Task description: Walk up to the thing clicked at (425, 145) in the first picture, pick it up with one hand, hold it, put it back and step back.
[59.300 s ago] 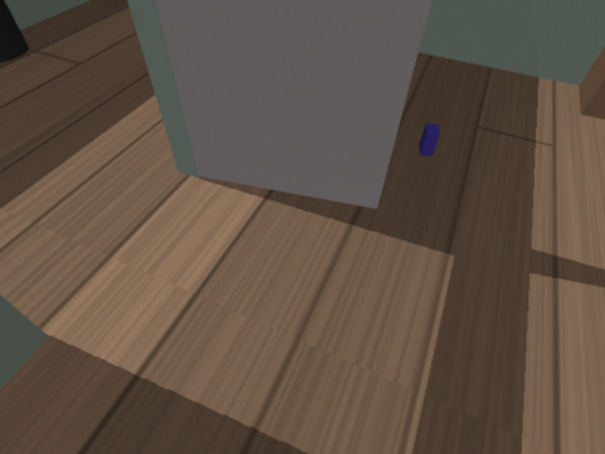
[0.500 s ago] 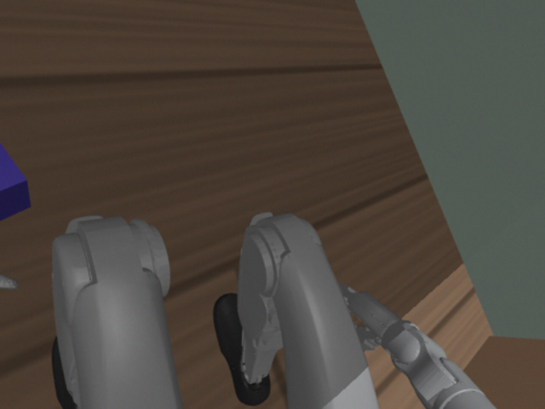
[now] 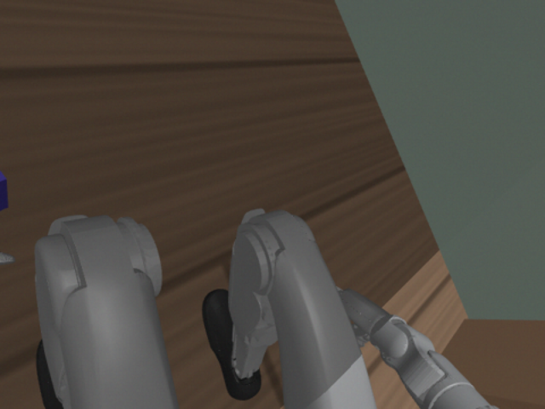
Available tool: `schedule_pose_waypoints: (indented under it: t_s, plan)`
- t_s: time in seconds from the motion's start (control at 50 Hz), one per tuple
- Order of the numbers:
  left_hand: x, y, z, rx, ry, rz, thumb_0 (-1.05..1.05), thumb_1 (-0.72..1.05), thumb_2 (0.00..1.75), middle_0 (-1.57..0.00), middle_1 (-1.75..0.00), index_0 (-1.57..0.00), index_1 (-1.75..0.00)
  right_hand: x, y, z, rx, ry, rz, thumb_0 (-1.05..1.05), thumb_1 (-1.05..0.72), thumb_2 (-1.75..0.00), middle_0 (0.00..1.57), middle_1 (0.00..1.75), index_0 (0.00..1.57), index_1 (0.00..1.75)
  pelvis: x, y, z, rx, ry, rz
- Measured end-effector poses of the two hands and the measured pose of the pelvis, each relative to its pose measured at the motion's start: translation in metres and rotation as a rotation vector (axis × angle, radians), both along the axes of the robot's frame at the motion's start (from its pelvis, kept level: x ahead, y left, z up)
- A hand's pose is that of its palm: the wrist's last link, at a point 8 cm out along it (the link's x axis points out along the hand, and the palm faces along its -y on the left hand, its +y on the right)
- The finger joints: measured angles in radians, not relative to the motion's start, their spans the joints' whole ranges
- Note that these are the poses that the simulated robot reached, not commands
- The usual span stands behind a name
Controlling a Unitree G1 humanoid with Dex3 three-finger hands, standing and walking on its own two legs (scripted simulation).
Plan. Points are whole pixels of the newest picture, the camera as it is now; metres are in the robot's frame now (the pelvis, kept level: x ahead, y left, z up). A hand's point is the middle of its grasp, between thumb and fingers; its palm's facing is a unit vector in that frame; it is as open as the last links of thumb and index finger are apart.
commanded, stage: close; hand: left
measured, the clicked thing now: out of the picture +0.39 +0.31 -0.20
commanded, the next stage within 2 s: settle in 0.76 s
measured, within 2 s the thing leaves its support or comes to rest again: leaves its support in 1.12 s
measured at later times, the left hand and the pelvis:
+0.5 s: hand out of the picture +0.37 +0.32 -0.18, palm faces +0.47 -0.88 +0.01, open 12.2 cm; pelvis +0.00 +0.00 +0.01, yaw -1 degrees
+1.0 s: hand out of the picture +0.37 +0.31 -0.17, palm faces +0.47 -0.88 +0.01, open 10.2 cm; pelvis +0.00 +0.00 +0.01, yaw -1 degrees
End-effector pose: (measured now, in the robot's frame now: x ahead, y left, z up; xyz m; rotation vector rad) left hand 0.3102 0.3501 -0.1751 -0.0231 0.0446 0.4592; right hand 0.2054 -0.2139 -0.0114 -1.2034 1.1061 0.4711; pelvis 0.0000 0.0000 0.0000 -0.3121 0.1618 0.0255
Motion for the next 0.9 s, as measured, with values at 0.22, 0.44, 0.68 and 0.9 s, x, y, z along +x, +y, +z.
schedule_pose_waypoints:
  t_s: [0.22, 0.44, 0.68, 0.9]
  plan:
    - [0.006, 0.002, -0.004, 0.002, -0.01, 0.029, -0.02, -0.4, 0.14, -0.2, -0.13, -0.22, -0.13, -0.003, 0.0, 0.001, -0.02, 0.025, -0.007, 0.0, -0.9, -0.89, 0.2, 0.3, 0.2, 0.3, 0.0, 0.002, 0.002, -0.01, 0.004, -0.008]
    - [0.017, 0.004, -0.004, 0.011, -0.012, 0.028, -0.01, -0.1, 0.33, -0.42, -0.33, -0.44, -0.34, -0.001, 0.0, 0.0, -0.031, 0.044, -0.015, 0.0, -0.89, -0.89, 0.2, 0.3, 0.2, 0.3, 0.003, 0.002, 0.005, -0.016, 0.017, -0.014]
    - [0.016, 0.001, -0.001, 0.008, -0.005, 0.026, -0.01, -0.15, 0.48, -0.56, -0.63, -0.59, -0.64, 0.001, -0.002, 0.001, -0.025, 0.021, -0.019, 0.0, -0.89, -0.89, 0.2, 0.3, 0.2, 0.3, 0.001, 0.0, 0.006, -0.008, 0.013, -0.018]
    - [0.015, 0.0, 0.001, -0.003, -0.004, 0.043, -0.01, -0.27, 0.66, -0.73, -0.95, -0.76, -0.94, -0.003, -0.003, 0.002, -0.022, 0.017, -0.033, 0.0, -0.9, -0.89, 0.2, 0.3, 0.2, 0.3, 0.0, 0.0, 0.006, -0.005, 0.013, -0.017]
